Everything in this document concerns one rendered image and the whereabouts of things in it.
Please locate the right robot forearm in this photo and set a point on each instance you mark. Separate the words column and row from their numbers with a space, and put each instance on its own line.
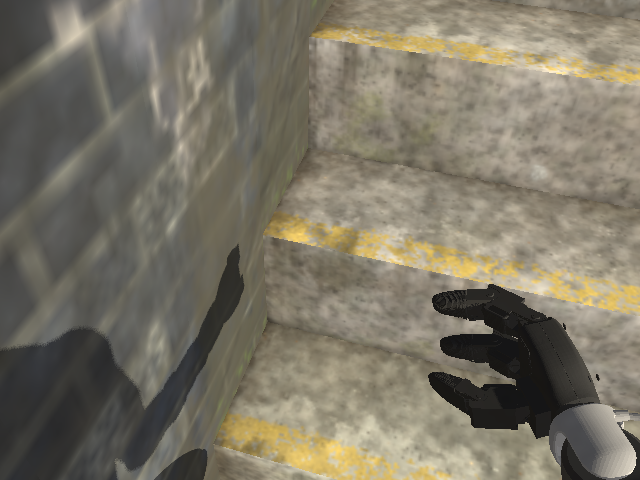
column 589, row 444

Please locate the robot right hand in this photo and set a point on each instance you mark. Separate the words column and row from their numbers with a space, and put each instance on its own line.
column 550, row 374

